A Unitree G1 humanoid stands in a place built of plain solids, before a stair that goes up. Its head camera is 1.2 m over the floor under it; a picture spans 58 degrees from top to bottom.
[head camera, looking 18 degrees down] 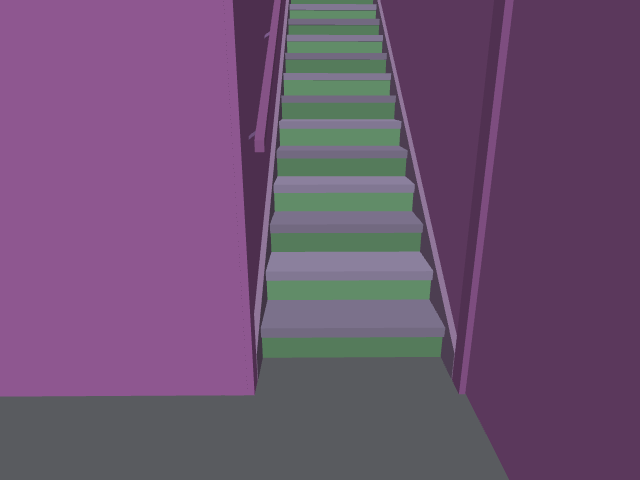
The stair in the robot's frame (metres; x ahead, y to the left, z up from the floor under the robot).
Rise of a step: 0.17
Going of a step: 0.28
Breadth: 0.87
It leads straight ahead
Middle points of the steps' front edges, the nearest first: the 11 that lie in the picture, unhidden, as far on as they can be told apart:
1.81 -0.16 0.18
2.09 -0.15 0.35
2.36 -0.15 0.53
2.64 -0.15 0.70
2.91 -0.15 0.88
3.18 -0.14 1.05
3.46 -0.14 1.23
3.74 -0.14 1.40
4.01 -0.14 1.58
4.29 -0.13 1.75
4.56 -0.13 1.93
